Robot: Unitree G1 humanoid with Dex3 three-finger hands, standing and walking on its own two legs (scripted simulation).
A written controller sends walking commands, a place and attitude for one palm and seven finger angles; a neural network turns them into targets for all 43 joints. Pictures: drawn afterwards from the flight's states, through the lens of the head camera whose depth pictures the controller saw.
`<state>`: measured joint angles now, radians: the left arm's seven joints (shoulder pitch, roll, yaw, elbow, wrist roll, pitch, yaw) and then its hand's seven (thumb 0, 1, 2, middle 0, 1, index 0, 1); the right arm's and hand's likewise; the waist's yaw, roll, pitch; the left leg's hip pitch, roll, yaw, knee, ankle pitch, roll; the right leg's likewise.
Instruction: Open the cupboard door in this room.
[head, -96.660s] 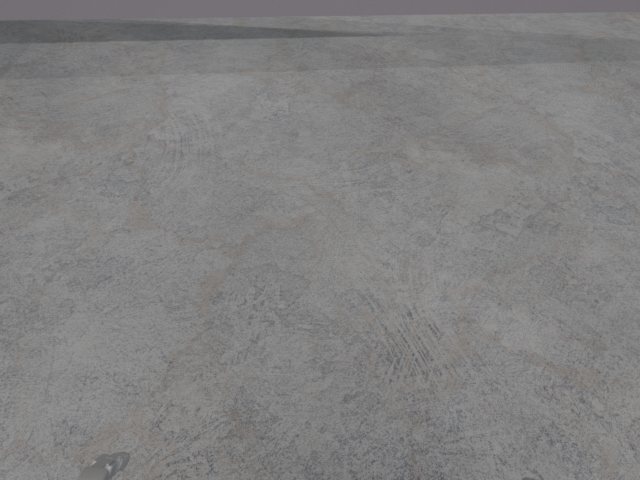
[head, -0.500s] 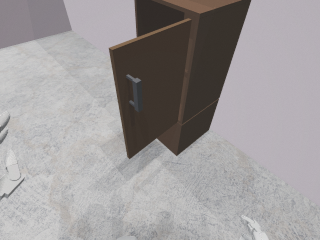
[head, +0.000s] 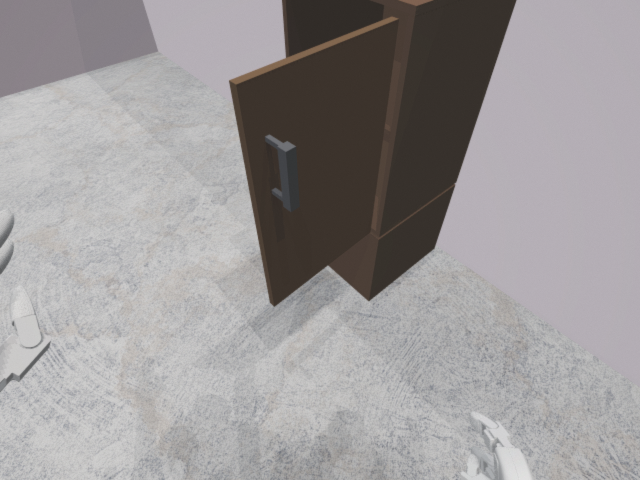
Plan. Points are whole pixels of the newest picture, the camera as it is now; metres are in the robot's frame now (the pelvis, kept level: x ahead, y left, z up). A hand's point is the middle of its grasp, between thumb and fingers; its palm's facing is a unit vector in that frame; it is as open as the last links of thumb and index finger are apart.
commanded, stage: let the arm hang, fingers relaxed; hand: left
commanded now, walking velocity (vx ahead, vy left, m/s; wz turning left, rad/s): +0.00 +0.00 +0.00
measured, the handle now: (281, 173) +0.60 +0.10 +0.05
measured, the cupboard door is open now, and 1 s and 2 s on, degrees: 93 93 93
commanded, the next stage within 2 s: look to check the result in 1.10 s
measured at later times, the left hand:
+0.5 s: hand out of the picture -0.04 +0.20 -0.17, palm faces +0.12 -0.96 -0.25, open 7.1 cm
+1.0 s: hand out of the picture -0.01 +0.21 -0.15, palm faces +0.07 -0.96 -0.27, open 7.4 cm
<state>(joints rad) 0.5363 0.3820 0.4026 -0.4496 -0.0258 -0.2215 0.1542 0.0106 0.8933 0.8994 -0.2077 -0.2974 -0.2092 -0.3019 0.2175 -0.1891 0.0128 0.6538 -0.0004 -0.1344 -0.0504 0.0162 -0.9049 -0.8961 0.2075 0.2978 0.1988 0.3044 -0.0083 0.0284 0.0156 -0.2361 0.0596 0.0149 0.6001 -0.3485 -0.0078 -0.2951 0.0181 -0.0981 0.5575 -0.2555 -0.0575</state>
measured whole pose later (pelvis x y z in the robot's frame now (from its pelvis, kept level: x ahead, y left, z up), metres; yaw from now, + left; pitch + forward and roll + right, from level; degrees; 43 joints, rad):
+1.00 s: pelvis -0.04 +0.00 +0.01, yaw +3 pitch -2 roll +0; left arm 0.19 0.21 0.03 1.13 0.01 -0.01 0.02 0.00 0.91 0.90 -0.20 -0.30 -0.20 -0.30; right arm 0.28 -0.22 -0.01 1.13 -0.02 0.01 -0.02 0.01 -0.91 -0.90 0.20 0.30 0.20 0.30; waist -0.01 0.02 0.03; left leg -0.14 -0.02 0.03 0.38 -0.22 0.02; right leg -0.22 0.03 -0.05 0.37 -0.13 -0.05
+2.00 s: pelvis +0.00 -0.01 +0.02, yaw +3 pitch -1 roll +0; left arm 0.09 0.30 0.02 1.13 0.01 -0.03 0.01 0.00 0.91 0.90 -0.20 -0.30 -0.20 -0.30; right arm 0.14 -0.31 -0.01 1.13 -0.02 0.00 -0.01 0.01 -0.91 -0.90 0.21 0.30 0.20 0.30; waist -0.01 0.02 0.05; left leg -0.05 0.01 0.02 0.29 -0.23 -0.01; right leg -0.14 0.06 -0.06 0.30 -0.15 -0.07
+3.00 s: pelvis +0.00 -0.01 +0.02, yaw +3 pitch -1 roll +0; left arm 0.11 0.30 0.01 1.14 0.01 -0.02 0.01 0.00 0.91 0.90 -0.20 -0.30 -0.20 -0.30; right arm 0.15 -0.30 0.00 1.13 -0.01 0.00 -0.01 0.01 -0.91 -0.90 0.21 0.30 0.20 0.30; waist -0.01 0.01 0.05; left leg -0.04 0.00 0.03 0.27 -0.23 0.00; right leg -0.13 0.05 -0.05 0.30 -0.15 -0.06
